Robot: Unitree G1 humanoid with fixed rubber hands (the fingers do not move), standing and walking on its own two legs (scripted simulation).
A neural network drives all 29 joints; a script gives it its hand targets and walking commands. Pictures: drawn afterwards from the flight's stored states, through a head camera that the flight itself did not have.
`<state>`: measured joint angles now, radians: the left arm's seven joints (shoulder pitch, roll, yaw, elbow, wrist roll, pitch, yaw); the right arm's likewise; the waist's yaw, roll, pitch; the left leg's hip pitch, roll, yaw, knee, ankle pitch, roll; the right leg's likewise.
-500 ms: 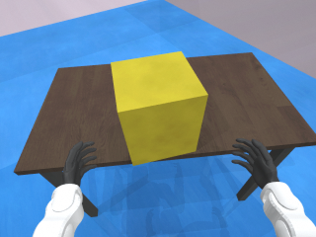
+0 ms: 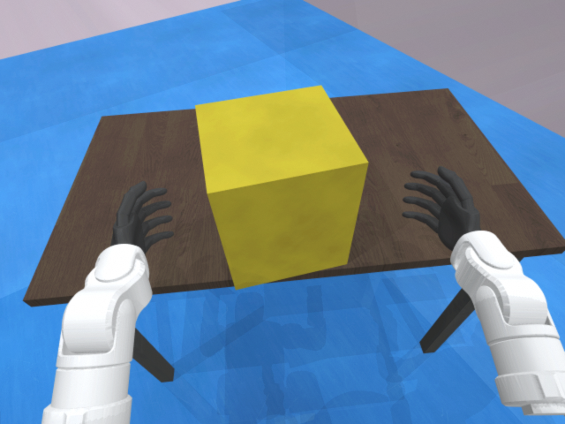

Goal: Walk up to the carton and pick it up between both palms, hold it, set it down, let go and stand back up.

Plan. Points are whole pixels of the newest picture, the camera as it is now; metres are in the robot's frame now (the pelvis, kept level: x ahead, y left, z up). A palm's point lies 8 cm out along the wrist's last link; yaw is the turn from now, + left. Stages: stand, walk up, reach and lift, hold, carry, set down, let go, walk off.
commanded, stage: reach and lift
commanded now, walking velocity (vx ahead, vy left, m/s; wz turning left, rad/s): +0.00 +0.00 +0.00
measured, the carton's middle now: (277, 191) +0.49 +0.02 +0.05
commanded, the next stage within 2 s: none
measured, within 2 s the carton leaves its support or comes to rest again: neither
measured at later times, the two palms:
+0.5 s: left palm (133, 190) +0.38 +0.20 +0.16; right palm (435, 168) +0.42 -0.20 +0.15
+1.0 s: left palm (143, 146) +0.44 +0.20 +0.19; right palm (414, 116) +0.49 -0.18 +0.18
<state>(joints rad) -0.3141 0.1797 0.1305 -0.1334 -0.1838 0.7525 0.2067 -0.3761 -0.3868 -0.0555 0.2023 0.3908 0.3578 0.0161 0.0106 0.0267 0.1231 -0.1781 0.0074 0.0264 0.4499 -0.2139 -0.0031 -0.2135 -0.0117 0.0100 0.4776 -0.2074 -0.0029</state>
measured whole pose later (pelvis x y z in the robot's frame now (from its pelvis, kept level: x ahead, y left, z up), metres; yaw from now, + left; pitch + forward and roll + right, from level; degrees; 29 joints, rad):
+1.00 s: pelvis +0.02 +0.00 +0.00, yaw +0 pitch +6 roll +0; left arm -0.93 0.18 0.17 0.43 -0.18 0.75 0.21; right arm -1.01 -0.43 -0.04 0.78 0.42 0.39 0.00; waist 0.09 0.03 0.00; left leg -0.33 0.02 0.03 0.45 -0.22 0.00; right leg -0.36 0.00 0.01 0.45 -0.19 0.00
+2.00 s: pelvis +0.03 +0.00 +0.00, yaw +0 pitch +19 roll +0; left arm -0.83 0.18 0.08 0.97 -0.20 0.00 0.16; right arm -0.90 -0.36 0.00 1.09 0.33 -0.05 0.04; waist 0.12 0.03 -0.17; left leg -0.60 0.03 0.03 0.45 -0.19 -0.01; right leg -0.61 0.01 0.01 0.43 -0.15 0.00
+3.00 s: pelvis +0.02 +0.00 +0.00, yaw +0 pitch +18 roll +0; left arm -0.84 0.00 0.33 1.05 0.09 -0.10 0.15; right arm -0.88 -0.13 -0.26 1.09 -0.17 -0.13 0.00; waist 0.13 0.03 -0.16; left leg -0.57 0.03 0.03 0.45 -0.19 -0.01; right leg -0.58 0.01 0.01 0.43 -0.15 0.00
